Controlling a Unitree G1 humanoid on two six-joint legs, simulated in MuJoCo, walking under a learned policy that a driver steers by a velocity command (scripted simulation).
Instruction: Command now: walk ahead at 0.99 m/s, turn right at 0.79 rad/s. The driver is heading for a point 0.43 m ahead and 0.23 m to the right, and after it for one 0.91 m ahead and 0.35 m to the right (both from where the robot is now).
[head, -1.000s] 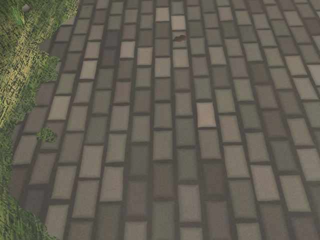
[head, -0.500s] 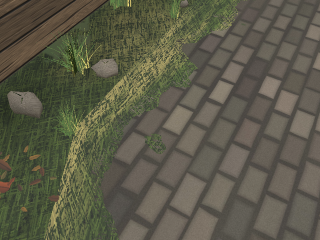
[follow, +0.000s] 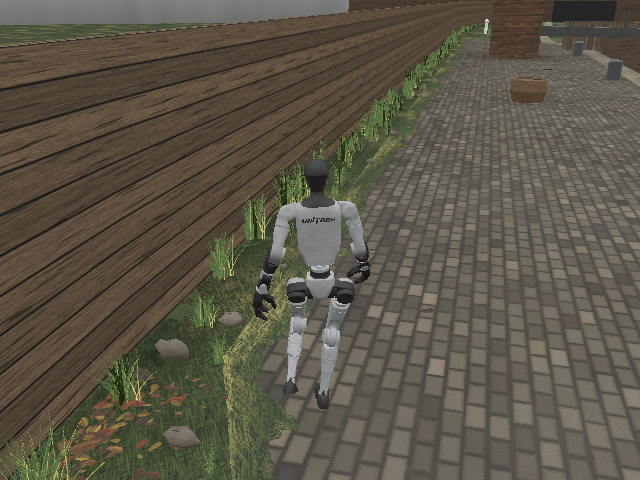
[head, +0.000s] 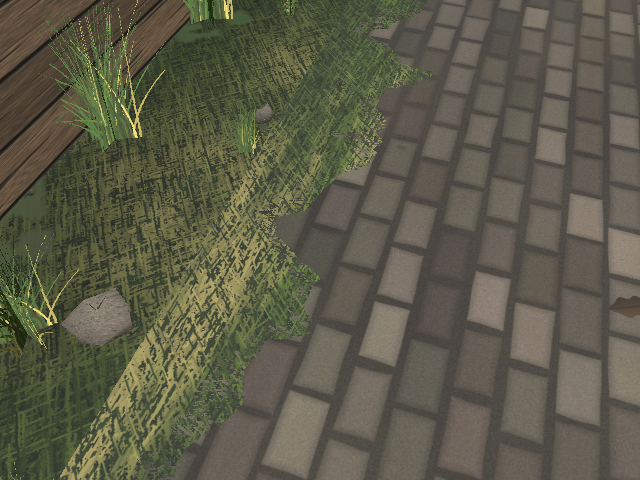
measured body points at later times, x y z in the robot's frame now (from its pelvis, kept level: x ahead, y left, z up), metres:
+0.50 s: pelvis +0.47 +0.04 +0.01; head +0.49 +0.04 +0.46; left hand +0.78 +0.20 -0.06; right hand +0.32 -0.22 -0.10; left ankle +0.44 +0.20 -0.72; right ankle +0.49 -0.07 -0.63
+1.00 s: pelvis +0.86 -0.19 +0.01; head +0.89 -0.22 +0.45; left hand +1.09 +0.00 -0.12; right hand +0.83 -0.52 -0.05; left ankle +1.14 -0.24 -0.67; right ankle +0.75 -0.13 -0.72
